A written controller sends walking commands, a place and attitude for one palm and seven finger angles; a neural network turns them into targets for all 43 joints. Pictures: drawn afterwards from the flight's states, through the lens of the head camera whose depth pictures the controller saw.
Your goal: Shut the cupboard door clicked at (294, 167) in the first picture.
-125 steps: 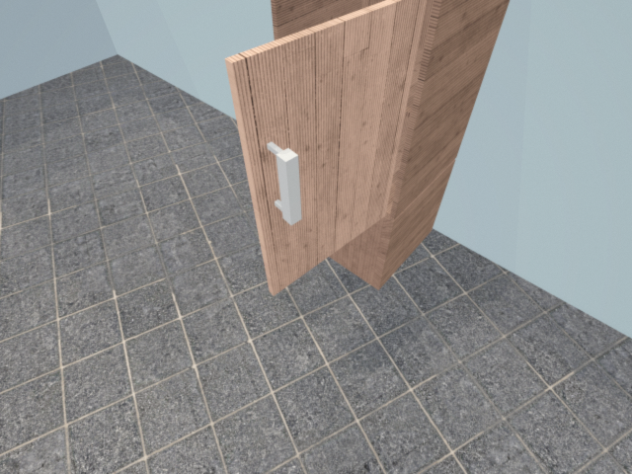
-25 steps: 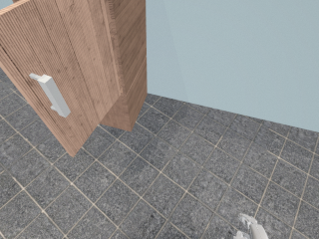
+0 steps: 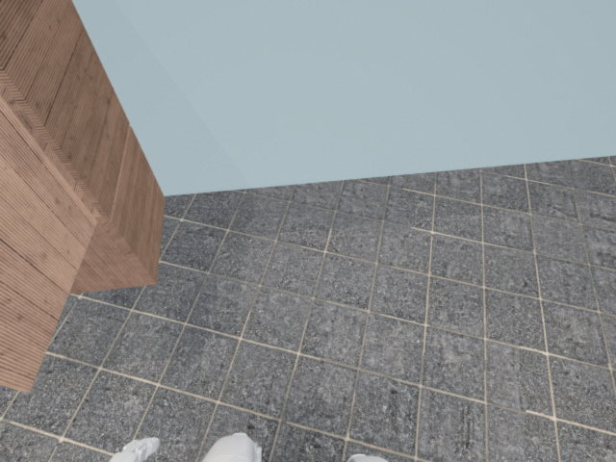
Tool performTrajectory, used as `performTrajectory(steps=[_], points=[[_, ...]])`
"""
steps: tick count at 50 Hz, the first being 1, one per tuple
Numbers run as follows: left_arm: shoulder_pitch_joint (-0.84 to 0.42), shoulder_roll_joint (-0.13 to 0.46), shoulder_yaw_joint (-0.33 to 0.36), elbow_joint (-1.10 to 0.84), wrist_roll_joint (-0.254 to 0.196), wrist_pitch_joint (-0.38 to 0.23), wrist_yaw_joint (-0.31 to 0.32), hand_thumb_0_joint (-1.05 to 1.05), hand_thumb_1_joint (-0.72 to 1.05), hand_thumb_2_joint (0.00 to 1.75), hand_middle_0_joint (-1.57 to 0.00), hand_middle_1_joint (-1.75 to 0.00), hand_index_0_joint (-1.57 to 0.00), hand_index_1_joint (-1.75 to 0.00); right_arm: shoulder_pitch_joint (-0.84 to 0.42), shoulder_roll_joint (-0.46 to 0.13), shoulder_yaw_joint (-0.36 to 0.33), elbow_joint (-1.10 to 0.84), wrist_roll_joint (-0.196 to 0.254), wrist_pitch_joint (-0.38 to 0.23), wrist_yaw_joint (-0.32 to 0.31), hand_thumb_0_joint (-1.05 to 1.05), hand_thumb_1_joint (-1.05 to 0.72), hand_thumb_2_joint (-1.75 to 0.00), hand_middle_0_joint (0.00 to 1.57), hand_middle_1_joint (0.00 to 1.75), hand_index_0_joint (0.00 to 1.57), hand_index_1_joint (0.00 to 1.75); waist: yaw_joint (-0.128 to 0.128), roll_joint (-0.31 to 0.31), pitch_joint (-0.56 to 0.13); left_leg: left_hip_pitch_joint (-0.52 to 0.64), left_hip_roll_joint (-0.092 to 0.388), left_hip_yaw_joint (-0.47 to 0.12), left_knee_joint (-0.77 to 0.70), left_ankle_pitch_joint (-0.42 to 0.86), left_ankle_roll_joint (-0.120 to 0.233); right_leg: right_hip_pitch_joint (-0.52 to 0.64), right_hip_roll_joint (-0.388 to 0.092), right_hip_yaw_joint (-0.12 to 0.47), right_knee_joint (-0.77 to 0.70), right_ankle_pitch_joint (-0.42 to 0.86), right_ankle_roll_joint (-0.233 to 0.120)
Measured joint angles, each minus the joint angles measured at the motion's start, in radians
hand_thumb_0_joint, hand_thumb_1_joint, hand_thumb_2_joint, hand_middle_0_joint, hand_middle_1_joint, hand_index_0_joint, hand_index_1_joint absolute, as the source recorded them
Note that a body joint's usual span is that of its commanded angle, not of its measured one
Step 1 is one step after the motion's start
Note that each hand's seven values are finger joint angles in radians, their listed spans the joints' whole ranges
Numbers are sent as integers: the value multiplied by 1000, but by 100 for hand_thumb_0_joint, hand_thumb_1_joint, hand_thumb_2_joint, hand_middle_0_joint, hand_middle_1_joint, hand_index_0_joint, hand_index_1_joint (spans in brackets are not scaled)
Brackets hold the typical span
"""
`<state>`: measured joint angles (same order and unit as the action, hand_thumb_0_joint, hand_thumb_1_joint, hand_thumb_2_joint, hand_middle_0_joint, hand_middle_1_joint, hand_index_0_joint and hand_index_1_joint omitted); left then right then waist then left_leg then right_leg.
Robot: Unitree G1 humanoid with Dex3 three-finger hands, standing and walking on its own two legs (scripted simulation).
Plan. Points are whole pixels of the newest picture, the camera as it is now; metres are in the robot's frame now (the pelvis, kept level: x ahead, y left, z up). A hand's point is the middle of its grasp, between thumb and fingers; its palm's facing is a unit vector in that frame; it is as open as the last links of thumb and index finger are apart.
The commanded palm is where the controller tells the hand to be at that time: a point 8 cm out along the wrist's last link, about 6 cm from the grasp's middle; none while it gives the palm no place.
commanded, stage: walk around to get in front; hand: left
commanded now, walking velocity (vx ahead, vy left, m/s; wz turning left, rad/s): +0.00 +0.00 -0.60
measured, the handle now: out of the picture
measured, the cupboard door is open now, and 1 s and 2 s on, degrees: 82 82 82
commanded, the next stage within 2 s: none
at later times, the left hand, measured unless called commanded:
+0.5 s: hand (224, 423) +0.18 +0.13 -0.15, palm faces -0.29 -0.91 -0.29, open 7.4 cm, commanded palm none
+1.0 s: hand (253, 382) +0.24 +0.10 -0.17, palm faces -0.51 -0.83 -0.21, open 7.4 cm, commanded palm none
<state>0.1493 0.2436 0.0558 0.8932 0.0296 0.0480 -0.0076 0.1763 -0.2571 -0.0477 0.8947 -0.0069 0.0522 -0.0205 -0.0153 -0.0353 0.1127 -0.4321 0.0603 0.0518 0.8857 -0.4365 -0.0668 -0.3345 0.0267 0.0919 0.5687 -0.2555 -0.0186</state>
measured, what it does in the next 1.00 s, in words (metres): steps on the spot, turning right: left foot, then right foot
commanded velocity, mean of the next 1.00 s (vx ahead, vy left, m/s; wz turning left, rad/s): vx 0.00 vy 0.00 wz -0.60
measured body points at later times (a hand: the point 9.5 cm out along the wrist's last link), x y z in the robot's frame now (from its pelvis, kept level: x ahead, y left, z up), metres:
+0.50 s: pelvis +0.03 -0.04 +0.00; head +0.08 -0.08 +0.44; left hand +0.20 +0.18 -0.13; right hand +0.00 -0.31 -0.16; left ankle +0.02 +0.12 -0.66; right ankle -0.01 -0.12 -0.73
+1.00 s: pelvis +0.06 -0.04 +0.01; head +0.12 -0.05 +0.45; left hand +0.27 +0.14 -0.15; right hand +0.01 -0.30 -0.12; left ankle +0.12 +0.08 -0.73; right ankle -0.04 -0.13 -0.66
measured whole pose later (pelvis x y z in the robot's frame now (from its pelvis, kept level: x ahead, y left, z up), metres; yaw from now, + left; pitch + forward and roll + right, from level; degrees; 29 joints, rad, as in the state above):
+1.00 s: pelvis +0.06 -0.04 +0.01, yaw -35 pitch +2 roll -2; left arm 0.18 0.27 0.09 0.91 0.02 0.06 -0.03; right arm 0.17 -0.19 0.00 0.86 -0.04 0.02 -0.04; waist 0.03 -0.03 0.09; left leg -0.25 0.11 0.08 0.51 -0.29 -0.03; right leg -0.48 0.01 -0.02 1.06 -0.49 0.04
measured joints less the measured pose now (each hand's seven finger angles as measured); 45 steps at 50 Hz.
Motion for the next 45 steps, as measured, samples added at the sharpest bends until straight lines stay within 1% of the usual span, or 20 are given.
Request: performTrajectory(steps=[3,4,5,7,9,11,14,17,18,19,20,22,24,27,34,38,40,41,43,45], points=[[1,-6,-1,2,-4,7,-4,1,91,90,-20,-30,-20,-30,8,13,6,-8,1,-17,-2,0,-91,-90,20,30,20,30,-3,-6,-19,76,-18,-1,-202,79,8,-16,21,29,18,-7,12],[5,-11,-2,-2,-9,11,-5,1,91,90,-20,-30,-20,-30,22,9,10,-15,-1,-27,-3,0,-91,-90,20,30,20,30,-6,10,-36,107,-9,-13,-294,102,23,-34,40,28,40,-20,15],[-1,-9,0,0,-13,16,-7,1,91,90,-20,-30,-20,-30,28,15,12,-13,-7,-36,-7,0,-91,-90,20,30,20,30,-12,11,-40,100,-4,-14,-297,130,35,-61,45,21,99,-95,18],[-14,1,5,2,-13,23,-14,1,91,90,-20,-30,-20,-30,39,35,25,-6,-18,-40,-10,0,-91,-89,20,30,20,30,-8,-2,-33,106,8,5,-279,126,47,-119,39,-11,281,-212,28],[-19,10,17,1,-8,22,-24,1,91,90,-20,-30,-20,-30,62,53,37,-1,-26,-41,-10,0,-91,-89,20,30,20,30,-3,-5,-37,130,28,21,-309,128,43,-161,25,-54,435,-226,41],[-26,11,24,-4,-8,21,-32,1,91,90,-20,-30,-20,-30,79,62,43,4,-30,-39,-13,0,-90,-89,20,30,20,30,5,4,-37,155,48,36,-349,141,34,-173,2,-92,495,-214,53],[-29,7,24,-10,-11,18,-37,1,91,90,-20,-30,-20,-30,86,63,41,8,-33,-39,-13,0,-90,-89,20,30,21,30,10,29,-29,181,80,67,-376,146,18,-136,-27,-134,409,-210,58],[-28,4,18,-8,-12,9,-39,1,91,90,-20,-30,-20,-30,86,54,32,6,-31,-39,-6,0,-90,-89,20,30,21,30,3,51,-20,195,108,108,-352,121,-4,-59,-36,-162,221,-178,46],[-26,4,16,-7,-13,5,-40,1,91,90,-20,-30,-20,-30,88,48,28,4,-28,-38,-3,0,-90,-89,20,30,21,30,0,58,-19,194,119,120,-325,103,-14,-21,-34,-172,133,-124,39],[-20,9,12,-10,-12,-4,-40,1,91,90,-20,-30,-20,-30,95,44,24,1,-21,-36,0,0,-90,-89,20,30,21,30,-2,55,-23,181,123,132,-277,79,-20,19,-39,-172,45,-26,19],[-19,7,12,-7,-8,-16,-34,1,91,90,-20,-30,-20,-30,88,35,18,5,-15,-28,1,0,-90,-89,20,30,21,30,2,60,-22,150,125,121,-183,15,-19,20,-33,-163,42,-45,-9],[-18,-8,7,2,-13,-28,-18,1,91,90,-20,-30,-20,-30,57,15,9,18,-6,-1,-6,0,-90,-89,20,30,21,30,-3,80,-4,74,95,44,34,-94,-14,16,-15,-148,77,-92,-33],[-5,-18,5,1,-15,-26,-4,1,91,90,-20,-30,-20,-30,30,7,4,25,-3,13,-11,0,-90,-89,20,30,21,30,0,78,2,8,64,9,176,-88,-15,34,-7,-128,48,-89,-39],[18,-23,4,4,-15,-24,10,1,91,90,-20,-30,-20,-30,-13,8,0,17,-2,16,-7,0,-91,-89,20,30,20,30,11,52,4,-56,35,-9,226,-24,-20,56,3,-85,-18,-45,-41],[67,-34,-1,24,-9,-17,8,1,91,90,-20,-30,-20,-30,-78,23,-2,-17,3,4,-3,0,-91,-90,20,30,20,30,33,19,-15,-48,-7,-42,46,37,-18,78,40,-5,-76,-12,-46],[82,-31,5,34,-6,-13,10,1,91,90,-21,-30,-20,-30,-95,37,5,-24,9,-5,-6,0,-91,-90,20,30,20,30,50,2,-30,17,-35,-49,-105,38,-6,74,60,35,-59,-25,-38],[90,-25,10,38,-9,-6,11,1,91,90,-21,-30,-20,-30,-93,44,12,-31,11,-16,-9,0,-91,-90,20,30,20,30,51,-6,-42,80,-41,-47,-246,112,3,61,73,53,-27,-43,-28],[97,-24,11,36,-13,-2,10,1,91,90,-21,-30,-20,-30,-83,41,17,-39,8,-26,-9,0,-91,-90,20,30,20,30,48,6,-57,111,-26,-55,-327,164,21,43,92,55,3,-60,-22],[79,-6,17,43,-17,8,5,1,91,90,-20,-30,-20,-30,-75,53,25,-41,-5,-38,-14,0,-91,-89,20,30,20,30,47,-14,-50,111,-25,-36,-307,151,49,-23,80,25,183,-206,6],[65,12,28,39,-11,12,-5,1,91,90,-20,-30,-20,-30,-56,65,38,-44,-17,-39,-15,0,-91,-89,20,30,20,30,51,-25,-42,131,-10,-12,-316,131,55,-92,59,-23,385,-257,31]])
